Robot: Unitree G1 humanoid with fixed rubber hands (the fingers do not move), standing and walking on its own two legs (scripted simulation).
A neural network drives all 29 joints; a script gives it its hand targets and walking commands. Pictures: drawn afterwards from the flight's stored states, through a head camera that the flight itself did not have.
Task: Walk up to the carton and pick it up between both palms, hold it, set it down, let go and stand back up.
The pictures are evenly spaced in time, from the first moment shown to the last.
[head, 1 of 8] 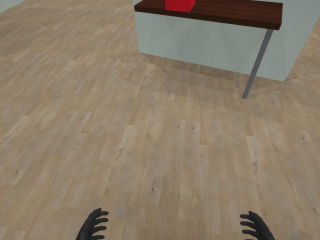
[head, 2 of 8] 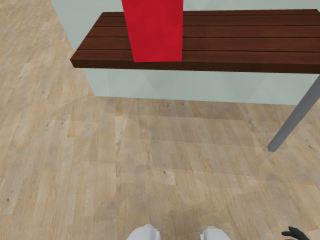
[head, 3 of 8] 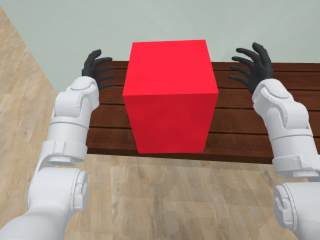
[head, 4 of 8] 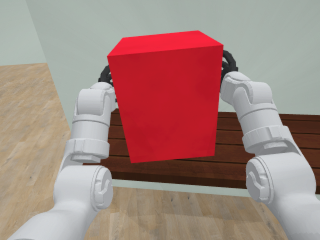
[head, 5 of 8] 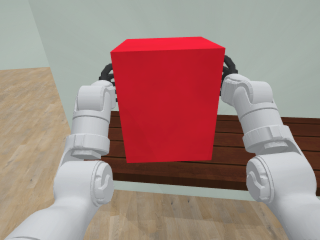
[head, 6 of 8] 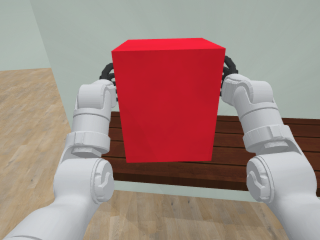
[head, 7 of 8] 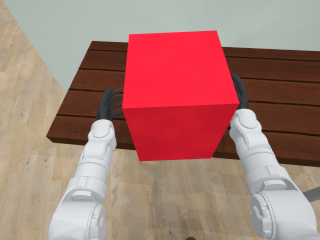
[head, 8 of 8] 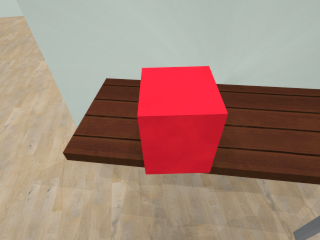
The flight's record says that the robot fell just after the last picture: no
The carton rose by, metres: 0.22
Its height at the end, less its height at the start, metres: +0.00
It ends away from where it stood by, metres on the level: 0.03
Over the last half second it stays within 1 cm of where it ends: yes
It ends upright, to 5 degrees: yes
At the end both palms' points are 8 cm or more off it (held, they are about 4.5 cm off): yes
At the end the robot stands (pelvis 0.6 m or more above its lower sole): yes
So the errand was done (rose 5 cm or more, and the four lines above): yes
